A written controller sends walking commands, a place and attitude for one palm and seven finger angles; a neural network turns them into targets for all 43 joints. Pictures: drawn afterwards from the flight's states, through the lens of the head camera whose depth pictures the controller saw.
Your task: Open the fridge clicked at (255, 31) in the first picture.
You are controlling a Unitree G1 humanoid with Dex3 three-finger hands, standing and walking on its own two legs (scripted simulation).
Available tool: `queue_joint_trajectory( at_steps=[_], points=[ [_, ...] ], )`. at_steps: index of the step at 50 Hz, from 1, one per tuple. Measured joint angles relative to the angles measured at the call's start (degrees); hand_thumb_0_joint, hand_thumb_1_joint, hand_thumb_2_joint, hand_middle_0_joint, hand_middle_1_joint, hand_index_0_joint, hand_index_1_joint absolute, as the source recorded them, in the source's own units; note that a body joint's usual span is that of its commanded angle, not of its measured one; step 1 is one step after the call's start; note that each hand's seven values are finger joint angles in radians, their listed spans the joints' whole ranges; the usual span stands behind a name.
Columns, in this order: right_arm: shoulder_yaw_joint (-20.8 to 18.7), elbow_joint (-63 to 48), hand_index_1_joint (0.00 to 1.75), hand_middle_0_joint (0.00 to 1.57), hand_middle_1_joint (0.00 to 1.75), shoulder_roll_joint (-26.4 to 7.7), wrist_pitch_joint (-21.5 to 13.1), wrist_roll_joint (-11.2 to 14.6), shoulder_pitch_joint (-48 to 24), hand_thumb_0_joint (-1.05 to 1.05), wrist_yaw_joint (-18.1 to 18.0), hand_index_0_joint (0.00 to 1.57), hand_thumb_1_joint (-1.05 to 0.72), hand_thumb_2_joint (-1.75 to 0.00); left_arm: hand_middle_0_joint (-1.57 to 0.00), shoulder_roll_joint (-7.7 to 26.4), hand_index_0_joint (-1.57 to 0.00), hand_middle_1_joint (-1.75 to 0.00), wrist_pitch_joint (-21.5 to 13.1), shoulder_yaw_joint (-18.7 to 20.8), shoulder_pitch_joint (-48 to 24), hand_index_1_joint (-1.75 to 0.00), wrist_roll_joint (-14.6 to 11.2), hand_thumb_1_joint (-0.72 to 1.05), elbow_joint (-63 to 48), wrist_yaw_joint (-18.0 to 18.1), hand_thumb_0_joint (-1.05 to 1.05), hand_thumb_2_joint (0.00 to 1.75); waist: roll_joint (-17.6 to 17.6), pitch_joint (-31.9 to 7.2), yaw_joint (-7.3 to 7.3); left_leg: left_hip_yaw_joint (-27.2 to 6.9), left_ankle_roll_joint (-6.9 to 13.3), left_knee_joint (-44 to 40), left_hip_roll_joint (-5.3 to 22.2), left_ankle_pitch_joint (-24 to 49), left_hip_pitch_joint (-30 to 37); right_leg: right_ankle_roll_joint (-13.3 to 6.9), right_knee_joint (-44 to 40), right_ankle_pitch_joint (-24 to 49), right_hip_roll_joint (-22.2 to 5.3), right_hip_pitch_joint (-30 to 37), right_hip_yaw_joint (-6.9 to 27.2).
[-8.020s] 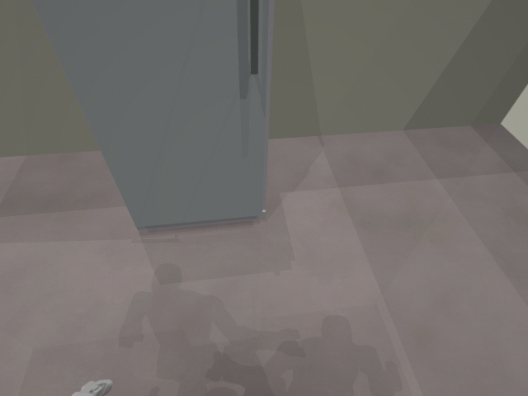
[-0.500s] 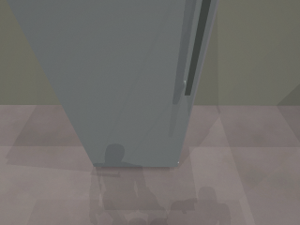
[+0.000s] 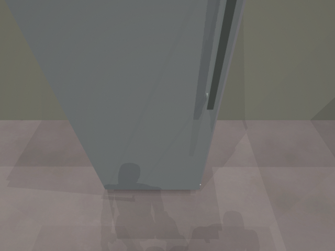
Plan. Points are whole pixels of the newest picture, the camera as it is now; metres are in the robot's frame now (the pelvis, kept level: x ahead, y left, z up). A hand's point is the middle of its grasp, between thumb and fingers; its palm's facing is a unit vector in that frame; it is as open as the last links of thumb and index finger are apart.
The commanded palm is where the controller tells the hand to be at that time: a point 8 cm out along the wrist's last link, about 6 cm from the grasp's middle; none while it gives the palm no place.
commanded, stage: shuffle to correct the standing spot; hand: right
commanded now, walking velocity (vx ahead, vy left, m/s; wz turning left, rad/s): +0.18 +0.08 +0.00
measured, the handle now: (221, 34) +0.56 -0.10 +0.26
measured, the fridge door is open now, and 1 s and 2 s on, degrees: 0 0 0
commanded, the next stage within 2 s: come to a stop and stand still in 0.20 s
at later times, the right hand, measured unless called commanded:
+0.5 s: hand out of the picture -0.02 -0.11 -0.19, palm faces +0.12 +0.99 -0.09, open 7.4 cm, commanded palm none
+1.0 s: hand out of the picture +0.15 -0.12 -0.17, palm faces +0.05 +0.97 -0.25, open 7.4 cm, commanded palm none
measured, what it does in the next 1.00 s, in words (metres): walks ahead: right foot, then left foot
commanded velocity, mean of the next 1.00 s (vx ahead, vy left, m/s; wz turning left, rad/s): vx -0.03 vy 0.02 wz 0.00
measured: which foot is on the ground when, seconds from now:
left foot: down 0.00-0.48, up 0.50-0.86, down 0.88-1.00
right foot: down 0.00-0.24, up 0.26-0.44, down 0.46-0.88, up 0.90-1.00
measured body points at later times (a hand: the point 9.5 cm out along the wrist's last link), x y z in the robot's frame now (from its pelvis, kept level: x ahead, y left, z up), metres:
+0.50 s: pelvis +0.11 +0.00 -0.02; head +0.14 -0.03 +0.43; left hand +0.15 +0.24 -0.16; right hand -0.02 -0.17 -0.18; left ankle -0.02 +0.10 -0.72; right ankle +0.14 -0.08 -0.74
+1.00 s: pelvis +0.08 +0.06 -0.01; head +0.11 +0.08 +0.44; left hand +0.14 +0.29 -0.17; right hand +0.15 -0.17 -0.15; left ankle +0.10 +0.16 -0.74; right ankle +0.09 -0.06 -0.70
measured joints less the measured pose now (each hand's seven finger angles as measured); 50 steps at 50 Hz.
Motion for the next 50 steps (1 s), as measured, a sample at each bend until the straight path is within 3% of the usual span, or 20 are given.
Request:
queue_joint_trajectory(
  at_steps=[11, 14, 18, 20, 22, 23, 25, 28, 35, 39, 43, 44, 47, 50],
  points=[
    [-0.9, 0.4, 0.30, 0.20, 0.30, 0.8, -0.7, -0.5, 3.2, 0.01, 0.8, 0.20, -0.91, -0.90, -0.20, -1.3, -0.20, -0.30, -0.5, 0.8, 3.6, -0.30, -0.2, 0.91, 0.1, -0.2, 0.00, 0.90, -0.7, -1.2, 0.08, 0.2, 1.0, 3.9, -0.6, -5.4, -0.4, 0.9, 4.8, -5.5, -0.7, -1.0, 0.4],
    [-1.4, 0.0, 0.30, 0.20, 0.30, 1.0, -1.8, -0.4, 4.0, 0.01, 0.3, 0.20, -0.91, -0.90, -0.20, -1.5, -0.20, -0.30, -0.1, 0.9, 3.6, -0.30, 0.0, 0.91, 0.2, -0.3, 0.01, 0.90, -1.1, -0.7, -0.16, 1.7, 1.7, 2.9, -1.5, -6.4, 1.2, 0.8, 13.0, -10.0, -2.1, -4.0, -0.5],
    [-1.5, 0.3, 0.30, 0.20, 0.30, 1.2, -2.7, -0.8, 5.6, 0.00, -0.5, 0.20, -0.91, -0.90, -0.20, -1.2, -0.20, -0.30, 0.7, 1.2, 0.8, -0.30, 0.5, 0.92, 0.2, -0.2, 0.01, 0.90, 0.1, 1.0, -1.60, 2.8, 1.9, 0.5, -1.7, -7.1, 4.7, 1.0, 24.6, -14.2, -3.2, -10.0, -2.7],
    [-1.2, 0.9, 0.30, 0.20, 0.30, 1.8, -2.5, -0.9, 6.5, 0.00, -0.9, 0.20, -0.91, -0.90, -0.20, 0.1, -0.20, -0.30, 1.1, 1.4, -1.1, -0.30, 0.3, 0.94, 0.2, 0.1, 0.03, 0.90, 0.6, 2.0, -2.48, 2.6, 1.4, 0.0, -1.6, -7.7, 6.1, 1.3, 21.7, -13.0, -3.2, -11.0, -3.6],
    [-0.7, 1.8, 0.30, 0.20, 0.30, 2.7, -1.8, -0.6, 7.6, 0.00, -1.0, 0.20, -0.91, -0.90, -0.20, 1.3, -0.20, -0.30, 0.4, 1.5, -3.1, -0.30, -0.2, 0.95, -0.8, 0.5, 0.04, 0.90, 0.8, 3.1, -2.50, 2.0, 0.8, 1.9, -1.3, -9.0, 6.7, 1.2, 13.0, -5.4, -2.7, -9.4, -4.3],
    [-0.5, 2.4, 0.30, 0.20, 0.30, 3.1, -1.4, -0.3, 8.1, 0.00, -1.0, 0.20, -0.91, -0.90, -0.20, 1.7, -0.20, -0.30, -0.3, 1.5, -4.0, -0.30, -0.3, 0.95, -1.4, 0.7, 0.04, 0.90, 0.8, 3.6, -2.14, 1.6, 0.5, 4.7, -1.2, -9.8, 6.4, -0.2, 10.6, -1.0, -2.6, -8.1, -4.8],
    [-0.1, 3.5, 0.30, 0.20, 0.30, 3.2, -0.2, 0.5, 7.9, 0.01, -0.8, 0.20, -0.91, -0.90, -0.20, 1.6, -0.19, -0.30, -1.3, 1.6, -5.5, -0.30, -0.6, 0.95, -2.7, 1.2, 0.03, 0.90, 1.9, 3.9, -1.42, 0.4, -0.7, 14.0, -0.1, -10.8, 3.1, -2.1, 11.0, -2.8, -2.2, -6.4, -6.0],
    [-0.6, 2.9, 0.30, 0.20, 0.30, 2.3, 1.2, 0.5, 4.8, 0.01, -1.0, 0.20, -0.91, -0.90, -0.20, 1.1, -0.19, -0.30, -2.1, 1.2, -7.3, -0.30, -1.0, 0.94, -4.3, 1.7, 0.02, 0.90, 2.4, 4.2, -0.98, -2.2, -1.8, 26.0, 0.4, -14.6, -3.7, -2.6, 7.8, -4.2, -2.0, -3.5, -7.3],
    [-2.9, -4.7, 0.30, 0.20, 0.30, -1.5, 2.2, -0.2, -6.6, 0.01, -1.3, 0.20, -0.91, -0.90, -0.21, 1.3, -0.20, -0.30, 0.0, 2.5, -10.5, -0.30, -0.4, 0.96, -6.2, 1.6, 0.00, 0.90, 0.8, 6.3, -0.76, -3.9, -3.3, 30.1, 2.2, -10.3, -15.0, -1.6, 3.0, -0.2, -2.7, -2.7, -6.1],
    [-3.7, -7.8, 0.30, 0.20, 0.30, -3.0, 2.4, -0.3, -10.3, 0.00, -1.0, 0.20, -0.91, -0.90, -0.21, 1.8, -0.20, -0.30, 1.1, 3.3, -10.7, -0.30, 0.3, 0.95, -7.0, 0.5, 0.00, 0.90, -0.2, 6.0, -0.50, -3.5, -3.3, 27.0, 2.4, -7.6, -15.7, -0.5, 4.1, 0.0, -3.5, -3.7, -5.5],
    [-3.5, -9.6, 0.30, 0.20, 0.30, -3.3, 1.6, -0.6, -10.7, 0.00, -0.5, 0.20, -0.91, -0.90, -0.21, 2.5, -0.20, -0.30, 1.8, 3.9, -9.7, -0.30, 0.5, 0.93, -7.8, -0.3, 0.00, 0.90, -1.8, 4.7, -0.26, -1.6, -3.4, 13.3, 2.8, -1.4, -9.9, 1.1, 7.8, -1.3, -4.3, -5.7, -5.2],
    [-3.3, -9.9, 0.30, 0.20, 0.30, -3.3, 1.1, -0.9, -10.2, 0.00, -0.5, 0.20, -0.91, -0.90, -0.21, 2.6, -0.20, -0.30, 2.1, 4.0, -9.2, -0.30, 0.3, 0.93, -8.0, -0.5, 0.00, 0.90, -1.8, 4.0, -0.32, -1.5, -2.9, 10.5, 3.0, -0.9, -8.8, 1.6, 9.8, -2.4, -4.4, -6.8, -5.3],
    [-2.2, -9.4, 0.30, 0.20, 0.30, -2.2, 1.1, -1.2, -9.7, 0.00, -0.1, 0.20, -0.91, -0.90, -0.20, 3.2, -0.20, -0.30, 3.3, 4.7, -8.2, -0.30, -0.1, 0.93, -8.3, -0.6, 0.00, 0.90, -3.8, 3.7, 0.84, 0.1, -0.5, 11.9, 2.2, -2.1, -9.3, 2.0, 18.9, -12.5, -3.3, -10.1, -1.0],
    [-1.8, -9.1, 0.30, 0.20, 0.30, -1.4, 1.2, -1.0, -8.8, 0.00, 0.1, 0.20, -0.91, -0.90, -0.20, 3.1, -0.19, -0.30, 3.7, 4.5, -6.7, -0.30, -0.1, 0.93, -7.5, -0.9, 0.00, 0.90, -3.2, 3.1, 0.87, 0.8, 0.5, 9.2, 1.9, -0.3, -8.4, 2.3, 26.5, -13.0, -2.2, -11.4, 0.5]
  ],
)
